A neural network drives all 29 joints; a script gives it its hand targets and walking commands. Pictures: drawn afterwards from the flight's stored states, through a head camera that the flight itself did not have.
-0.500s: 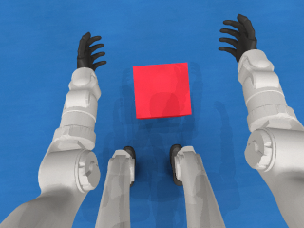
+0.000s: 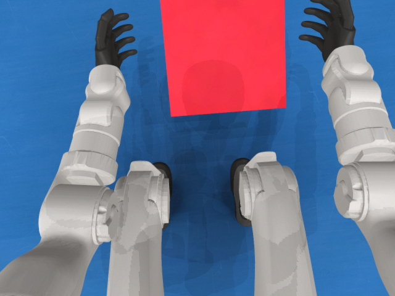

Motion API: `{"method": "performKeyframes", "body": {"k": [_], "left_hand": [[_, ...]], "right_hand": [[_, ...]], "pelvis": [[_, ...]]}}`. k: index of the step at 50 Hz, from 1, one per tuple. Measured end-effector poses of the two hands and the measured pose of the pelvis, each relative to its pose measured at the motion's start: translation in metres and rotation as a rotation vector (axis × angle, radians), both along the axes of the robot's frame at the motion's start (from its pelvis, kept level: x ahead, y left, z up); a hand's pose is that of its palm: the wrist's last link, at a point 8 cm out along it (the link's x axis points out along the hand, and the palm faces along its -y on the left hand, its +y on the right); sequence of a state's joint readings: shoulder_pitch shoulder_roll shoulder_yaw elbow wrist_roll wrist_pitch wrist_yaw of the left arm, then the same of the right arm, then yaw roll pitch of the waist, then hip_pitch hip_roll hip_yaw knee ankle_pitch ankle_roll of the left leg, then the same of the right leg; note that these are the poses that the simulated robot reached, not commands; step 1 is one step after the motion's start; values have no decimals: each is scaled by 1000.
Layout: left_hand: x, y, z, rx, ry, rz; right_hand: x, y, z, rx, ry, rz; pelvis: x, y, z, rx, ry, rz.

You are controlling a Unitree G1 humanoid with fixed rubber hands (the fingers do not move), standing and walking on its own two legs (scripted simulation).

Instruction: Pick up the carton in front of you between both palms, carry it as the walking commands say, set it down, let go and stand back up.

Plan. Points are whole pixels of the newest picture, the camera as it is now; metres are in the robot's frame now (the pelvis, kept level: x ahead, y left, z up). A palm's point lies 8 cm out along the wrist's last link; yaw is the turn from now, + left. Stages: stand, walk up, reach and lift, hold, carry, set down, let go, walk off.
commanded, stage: reach and lift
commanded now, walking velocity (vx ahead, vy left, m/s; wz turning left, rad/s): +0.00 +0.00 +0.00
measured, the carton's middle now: (218, 67) +0.49 -0.07 -0.30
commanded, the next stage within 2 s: none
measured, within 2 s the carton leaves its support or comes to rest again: leaves its support in 1.02 s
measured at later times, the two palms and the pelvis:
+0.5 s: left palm (121, 56) +0.52 +0.13 -0.22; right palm (309, 49) +0.50 -0.24 -0.23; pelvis +0.00 -0.01 -0.05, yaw +1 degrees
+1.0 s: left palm (137, 51) +0.52 +0.10 -0.22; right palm (291, 47) +0.51 -0.20 -0.23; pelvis -0.01 +0.00 -0.05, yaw +0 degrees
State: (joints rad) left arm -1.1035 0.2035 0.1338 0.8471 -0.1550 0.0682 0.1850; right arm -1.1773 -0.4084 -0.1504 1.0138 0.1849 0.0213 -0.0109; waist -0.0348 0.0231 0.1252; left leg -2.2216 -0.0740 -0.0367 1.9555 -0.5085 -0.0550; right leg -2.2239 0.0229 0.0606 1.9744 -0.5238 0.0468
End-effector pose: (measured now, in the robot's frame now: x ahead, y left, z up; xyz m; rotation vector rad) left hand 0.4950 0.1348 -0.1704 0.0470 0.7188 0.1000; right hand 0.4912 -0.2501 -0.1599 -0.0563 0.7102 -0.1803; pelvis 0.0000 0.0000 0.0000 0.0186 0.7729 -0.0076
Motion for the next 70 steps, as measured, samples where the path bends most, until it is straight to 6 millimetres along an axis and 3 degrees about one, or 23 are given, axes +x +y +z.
{"method": "performKeyframes", "body": {"k": [6, 10, 17, 28, 36, 40, 51, 56, 60, 70], "left_hand": [[5, -5, -39, -4, 46, 0], [16, 4, -48, 22, 23, 3], [14, 7, -61, 42, 54, 0], [21, -12, -52, 12, 18, 2], [18, -21, -55, 9, 35, -24], [23, -39, -54, -26, 20, -49], [28, -37, -50, -16, 30, 22], [29, -33, -23, -49, -32, 59], [20, -35, 9, -81, -83, 81], [-11, -45, 99, -90, -67, 52]], "right_hand": [[7, 2, -32, 2, 23, -7], [11, 8, -54, 21, 27, -4], [7, 15, -81, 30, 35, 7], [12, 12, -71, 18, 13, 38], [9, 27, -77, 45, 34, 50], [14, 39, -78, 47, 22, 55], [17, 46, -71, 6, 82, 65], [15, 52, -52, 41, 33, 41], [9, 49, -16, 43, -20, 36], [-20, 44, 84, 71, -8, 15]], "pelvis": [[-11, 1, -28, 0, -58, 1], [-12, -1, -42, 5, -79, 5], [-8, -4, -53, 12, -101, 6], [-4, -9, -53, 19, -101, -3], [-5, -8, -50, 22, -80, -3], [-7, -7, -49, 17, -81, 2], [-5, -3, -55, 7, -101, -4], [-2, -1, -58, 3, -103, -4], [-5, 0, -53, 3, -122, -4], [-12, -1, -2, 2, -111, -39]]}}
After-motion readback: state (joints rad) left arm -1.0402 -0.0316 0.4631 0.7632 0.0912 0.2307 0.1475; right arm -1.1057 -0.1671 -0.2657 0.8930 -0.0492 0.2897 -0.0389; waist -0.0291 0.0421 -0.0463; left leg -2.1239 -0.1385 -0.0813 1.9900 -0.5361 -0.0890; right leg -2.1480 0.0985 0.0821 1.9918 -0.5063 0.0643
